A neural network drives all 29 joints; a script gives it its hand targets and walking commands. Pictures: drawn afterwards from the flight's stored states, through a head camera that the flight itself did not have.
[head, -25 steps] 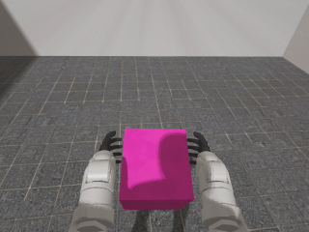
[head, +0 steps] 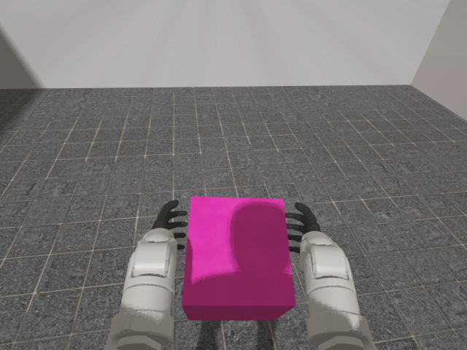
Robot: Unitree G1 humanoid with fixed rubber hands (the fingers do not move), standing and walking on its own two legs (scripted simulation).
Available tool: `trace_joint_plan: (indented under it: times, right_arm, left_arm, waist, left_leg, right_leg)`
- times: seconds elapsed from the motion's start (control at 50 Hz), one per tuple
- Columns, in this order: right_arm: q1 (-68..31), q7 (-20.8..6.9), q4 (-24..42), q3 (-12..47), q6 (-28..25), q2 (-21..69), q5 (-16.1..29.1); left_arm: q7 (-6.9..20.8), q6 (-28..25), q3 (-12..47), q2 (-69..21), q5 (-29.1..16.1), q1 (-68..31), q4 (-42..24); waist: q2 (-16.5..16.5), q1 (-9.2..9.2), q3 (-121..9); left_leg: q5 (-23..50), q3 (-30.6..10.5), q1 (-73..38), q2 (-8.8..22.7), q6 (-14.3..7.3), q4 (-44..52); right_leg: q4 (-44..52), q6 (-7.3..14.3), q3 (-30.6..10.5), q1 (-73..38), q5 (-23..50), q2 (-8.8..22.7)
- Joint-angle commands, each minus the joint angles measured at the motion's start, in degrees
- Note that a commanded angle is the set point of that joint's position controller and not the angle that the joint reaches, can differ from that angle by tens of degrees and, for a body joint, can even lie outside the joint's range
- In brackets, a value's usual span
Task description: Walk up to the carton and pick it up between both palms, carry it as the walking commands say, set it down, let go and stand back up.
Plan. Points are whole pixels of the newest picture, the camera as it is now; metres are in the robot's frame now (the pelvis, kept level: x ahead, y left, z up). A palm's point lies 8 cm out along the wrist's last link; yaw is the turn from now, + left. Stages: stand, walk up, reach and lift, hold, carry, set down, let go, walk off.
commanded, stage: reach and lift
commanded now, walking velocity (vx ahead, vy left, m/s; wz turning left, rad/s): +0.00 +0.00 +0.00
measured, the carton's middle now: (234, 261) +0.32 +0.00 -0.03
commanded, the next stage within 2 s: hold in 0.80 s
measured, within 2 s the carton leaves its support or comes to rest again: neither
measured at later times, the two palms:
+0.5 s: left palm (160, 246) +0.30 +0.13 +0.06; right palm (313, 248) +0.30 -0.14 +0.06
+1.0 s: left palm (157, 248) +0.29 +0.13 +0.06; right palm (312, 252) +0.29 -0.13 +0.06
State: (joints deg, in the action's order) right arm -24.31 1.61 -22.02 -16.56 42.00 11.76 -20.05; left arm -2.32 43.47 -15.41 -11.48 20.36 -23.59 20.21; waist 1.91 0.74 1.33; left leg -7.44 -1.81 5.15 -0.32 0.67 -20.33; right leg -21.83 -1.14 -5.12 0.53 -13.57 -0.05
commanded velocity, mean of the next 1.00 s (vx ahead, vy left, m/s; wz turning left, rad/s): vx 0.00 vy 0.00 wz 0.00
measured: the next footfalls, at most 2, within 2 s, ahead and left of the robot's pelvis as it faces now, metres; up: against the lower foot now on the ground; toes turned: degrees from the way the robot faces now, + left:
none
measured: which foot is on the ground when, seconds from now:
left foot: down 0.00-1.00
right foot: down 0.00-1.00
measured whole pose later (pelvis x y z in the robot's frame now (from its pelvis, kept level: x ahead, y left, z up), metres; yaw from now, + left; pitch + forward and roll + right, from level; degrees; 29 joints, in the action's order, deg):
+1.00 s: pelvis -0.01 +0.00 +0.00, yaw +1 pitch -9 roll +0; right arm -21.7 1.0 -20.4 -14.4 43.4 10.7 -18.1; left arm -1.9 44.8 -13.3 -10.6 18.6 -21.2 18.3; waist 1.6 0.9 0.9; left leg -7.4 -2.4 6.1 -0.4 0.7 -22.1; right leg -23.5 -1.2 -4.7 1.2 -13.7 -0.2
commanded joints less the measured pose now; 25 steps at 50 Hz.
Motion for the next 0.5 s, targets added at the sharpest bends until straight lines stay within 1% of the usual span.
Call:
trace_joint_plan:
  times: [0.0, 0.16, 0.48]
  right_arm:
    - [-25.69, -14.27, -0.43, 25.86, -1.56, 53.85, 14.63]
    - [-24.18, -14.45, 1.18, 26.72, -1.26, 53.34, 15.13]
    - [-23.96, -14.3, 1.15, 27.83, -0.82, 55.03, 16.09]
  left_arm:
    - [14.12, -1.96, 26.96, -57.15, -15.59, -25.55, -0.15]
    - [13.82, -1.65, 27.69, -57.14, -16.26, -24.08, -1.5]
    - [14.61, -1.37, 28.35, -55.94, -16.84, -24.42, -2.21]
  waist:
    - [-2.25, 0.2, -13.44]
    - [-2.02, 0.28, -13.26]
    - [-1.0, -0.07, -12.04]
  left_leg:
    - [6.86, -1.0, -12.57, -4.54, 0.86, 1.2]
    - [6.93, -1.14, -12.71, -4.58, 0.95, 1.25]
    - [2.68, -0.61, -11.79, -5.03, 0.16, 0.6]
  right_leg:
    - [4.57, 1.03, 0.84, 7.88, 7.84, -5.16]
    - [4.5, 1.13, 0.9, 8.19, 7.48, -5.32]
    - [5.08, 0.9, 0.83, 10.15, 3.97, -4.78]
